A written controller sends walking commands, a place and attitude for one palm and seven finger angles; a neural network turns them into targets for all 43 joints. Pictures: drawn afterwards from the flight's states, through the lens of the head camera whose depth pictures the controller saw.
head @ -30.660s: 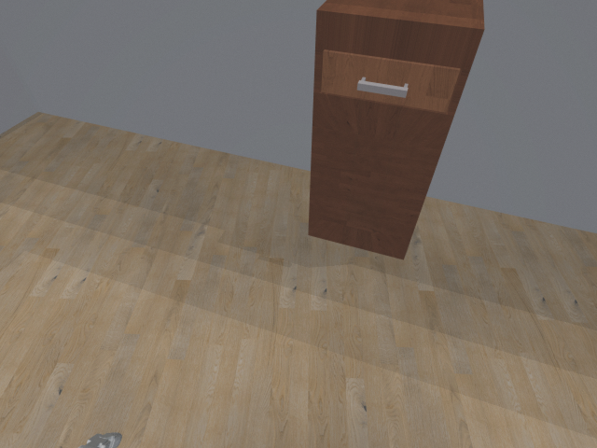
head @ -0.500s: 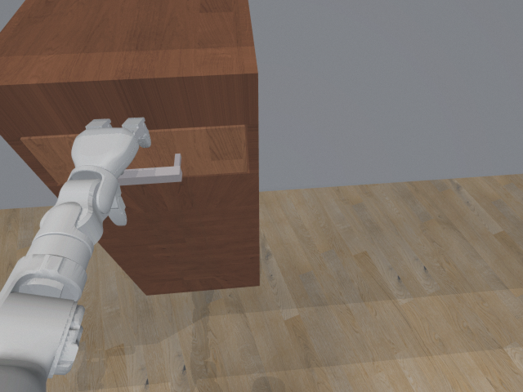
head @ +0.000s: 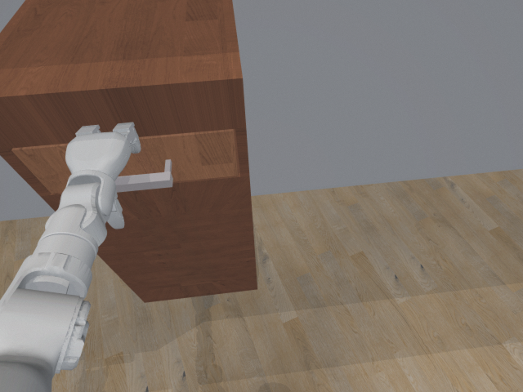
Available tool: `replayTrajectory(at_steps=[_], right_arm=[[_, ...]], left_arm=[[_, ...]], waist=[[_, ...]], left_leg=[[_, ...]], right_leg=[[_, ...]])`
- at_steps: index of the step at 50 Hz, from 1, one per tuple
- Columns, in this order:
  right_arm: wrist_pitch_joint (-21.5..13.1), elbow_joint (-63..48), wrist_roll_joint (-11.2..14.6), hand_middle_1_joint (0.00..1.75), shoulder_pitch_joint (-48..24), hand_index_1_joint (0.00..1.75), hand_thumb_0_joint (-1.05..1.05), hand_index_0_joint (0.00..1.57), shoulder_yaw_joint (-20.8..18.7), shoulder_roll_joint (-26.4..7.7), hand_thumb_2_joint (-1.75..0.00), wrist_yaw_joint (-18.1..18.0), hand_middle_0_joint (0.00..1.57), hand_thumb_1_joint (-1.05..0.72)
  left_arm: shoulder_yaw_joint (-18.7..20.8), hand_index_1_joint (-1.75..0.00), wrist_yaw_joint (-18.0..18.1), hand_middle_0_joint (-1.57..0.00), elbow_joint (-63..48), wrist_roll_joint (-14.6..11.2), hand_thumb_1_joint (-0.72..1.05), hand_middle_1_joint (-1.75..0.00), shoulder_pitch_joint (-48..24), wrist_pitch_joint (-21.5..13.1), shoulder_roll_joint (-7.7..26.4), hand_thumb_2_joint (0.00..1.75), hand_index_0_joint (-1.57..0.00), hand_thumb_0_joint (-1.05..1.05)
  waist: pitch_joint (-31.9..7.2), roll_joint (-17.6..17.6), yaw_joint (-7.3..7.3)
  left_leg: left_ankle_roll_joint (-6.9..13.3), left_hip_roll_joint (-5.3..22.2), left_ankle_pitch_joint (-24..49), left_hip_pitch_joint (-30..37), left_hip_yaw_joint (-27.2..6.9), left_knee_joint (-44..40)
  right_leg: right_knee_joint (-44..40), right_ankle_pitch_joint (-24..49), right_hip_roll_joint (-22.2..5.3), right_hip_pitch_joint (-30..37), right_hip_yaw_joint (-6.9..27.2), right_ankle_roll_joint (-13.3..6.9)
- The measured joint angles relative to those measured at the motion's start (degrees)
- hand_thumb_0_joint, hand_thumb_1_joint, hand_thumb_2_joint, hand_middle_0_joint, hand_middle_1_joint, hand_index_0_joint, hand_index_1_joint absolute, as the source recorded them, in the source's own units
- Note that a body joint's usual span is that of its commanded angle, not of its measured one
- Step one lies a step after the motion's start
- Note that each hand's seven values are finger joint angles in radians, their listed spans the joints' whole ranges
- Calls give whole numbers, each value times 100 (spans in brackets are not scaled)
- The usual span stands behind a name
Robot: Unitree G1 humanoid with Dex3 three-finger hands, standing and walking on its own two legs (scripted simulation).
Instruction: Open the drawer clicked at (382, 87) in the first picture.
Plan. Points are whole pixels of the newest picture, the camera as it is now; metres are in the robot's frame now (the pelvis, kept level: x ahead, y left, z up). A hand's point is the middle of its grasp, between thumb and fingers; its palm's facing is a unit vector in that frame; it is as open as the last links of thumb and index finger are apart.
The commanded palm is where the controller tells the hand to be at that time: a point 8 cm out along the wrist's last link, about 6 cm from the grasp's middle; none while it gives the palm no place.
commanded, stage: re-aim the fingers above the handle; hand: left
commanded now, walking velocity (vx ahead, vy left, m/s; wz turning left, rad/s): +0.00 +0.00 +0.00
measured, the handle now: (134, 175) +0.50 +0.24 +0.01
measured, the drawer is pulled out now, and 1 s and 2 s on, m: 0.00 0.00 0.00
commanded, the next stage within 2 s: lower the fingers behind the handle in 0.60 s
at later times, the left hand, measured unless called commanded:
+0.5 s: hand (115, 175) +0.45 +0.25 +0.07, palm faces -0.01 +0.00 -1.00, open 13.6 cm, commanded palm +0.42 +0.25 +0.13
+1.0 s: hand (113, 189) +0.44 +0.26 +0.04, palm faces -0.04 -0.01 -1.00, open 13.8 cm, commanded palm +0.42 +0.26 +0.10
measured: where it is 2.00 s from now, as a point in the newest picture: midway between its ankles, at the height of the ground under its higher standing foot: outside the picture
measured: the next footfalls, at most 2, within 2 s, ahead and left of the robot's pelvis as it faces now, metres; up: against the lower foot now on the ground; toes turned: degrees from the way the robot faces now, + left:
none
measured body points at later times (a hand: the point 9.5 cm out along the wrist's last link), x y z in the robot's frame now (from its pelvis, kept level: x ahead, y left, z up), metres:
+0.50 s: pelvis +0.01 -0.01 +0.00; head +0.07 -0.02 +0.45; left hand +0.44 +0.25 +0.12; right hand +0.09 -0.27 -0.13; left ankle -0.02 +0.09 -0.72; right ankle +0.01 -0.11 -0.72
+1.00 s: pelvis +0.01 +0.00 +0.00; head +0.07 +0.00 +0.44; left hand +0.43 +0.25 +0.10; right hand +0.09 -0.27 -0.13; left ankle -0.02 +0.09 -0.72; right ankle +0.01 -0.11 -0.72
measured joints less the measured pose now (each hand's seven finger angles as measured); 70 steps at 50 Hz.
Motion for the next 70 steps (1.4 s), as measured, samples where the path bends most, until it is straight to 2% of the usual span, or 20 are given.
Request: replayTrajectory(at_steps=[8, 17, 25, 34, 40, 44, 51, 57, 60, 63, 70], right_arm=[[-24, -16, 3, 30, 76, 30, 0, 21, -84, -90, -90, 3, 20, -90], [-38, 57, 12, 30, 45, 30, 0, 21, -132, -97, -90, 23, 20, -90], [-14, 52, -11, 30, -55, 30, 0, 21, -70, -36, -90, 14, 20, -90], [59, -11, 0, 30, -70, 30, 0, 21, -48, 7, -90, 35, 20, -90], [46, -7, 15, 30, -26, 30, 0, 21, -91, -33, -90, 42, 20, -90], [36, 13, -3, 30, -32, 30, 0, 21, -111, -56, -90, 35, 20, -90], [-35, 15, -74, 30, -38, 30, 0, 21, -177, -41, -90, 76, 20, -90], [4, 105, -101, 30, 2, 30, 0, 21, -180, -4, -90, 203, 20, -90], [37, 120, -87, 30, 27, 30, 0, 21, -141, 31, -90, 225, 20, -90], [42, 122, -86, 30, 59, 30, 0, 21, -117, 67, -90, 209, 20, -90], [-1, 138, -111, 30, 127, 30, 0, 21, -104, 78, -90, 131, 20, -90]], left_arm=[[108, -121, 5, -32, -287, -2, -49, -121, 266, -143, 111, 30, -33, 0], [-66, -120, -14, -32, -473, -67, -49, -120, 361, -121, 33, 30, -32, -1], [23, -124, 36, -35, -415, -17, -49, -123, 283, -194, 16, 30, -36, 0], [222, -122, -30, -34, -496, -75, -48, -122, 529, -69, 64, 30, -34, 0], [47, -121, -127, -32, -577, -87, -49, -121, 592, -73, 114, 30, -32, 0], [-35, -120, -174, -32, -595, -97, -49, -121, 597, -213, 60, 30, -32, -1], [14, -120, 142, -32, -633, 72, -49, -120, 538, -458, -26, 30, -32, -1], [82, -120, 496, -32, -445, 79, -49, -120, 491, -173, -203, 30, -32, 0], [43, -120, 517, -32, -231, 99, -48, -120, 465, 66, -238, 30, -31, 0], [22, -120, 451, -32, -140, 105, -48, -120, 468, 142, -250, 30, -31, 0], [91, -120, 447, -32, -165, 143, -49, -120, 524, -150, -211, 30, -32, 0]], waist=[[-11, -18, 57], [21, 0, 107], [-15, 5, 100], [-62, 28, 114], [-28, 11, 163], [-5, -31, 169], [-24, -64, 117], [-130, 4, 115], [-143, 32, 91], [-121, 41, 67], [-130, -13, 24]], left_leg=[[-34, 37, -27, 46, -2, -15], [-45, 24, -53, 76, -78, -13], [-42, 26, -76, 52, -57, -18], [-26, 45, -86, 164, 9, -84], [-14, 21, -85, 168, -50, -56], [-2, -2, -96, 98, -79, 12], [13, -20, -163, -196, -63, 238], [34, -16, -221, -349, 10, 357], [41, -10, -223, -362, 30, 361], [43, -5, -217, -365, 32, 362], [27, 13, -237, -428, 28, 426]], right_leg=[[-11, -17, 37, 38, -2, -38], [-26, -62, 21, 95, -76, -53], [-12, -87, 24, 57, -55, -52], [-60, -82, 43, 143, 14, -38], [-79, -84, 17, 188, -46, -27], [-32, -102, -5, 138, -80, -15], [164, -155, -16, -143, -83, 8], [293, -197, -6, -318, -20, 36], [304, -195, 1, -339, -1, 39], [302, -186, 5, -342, -1, 38], [361, -198, 25, -405, -12, 20]])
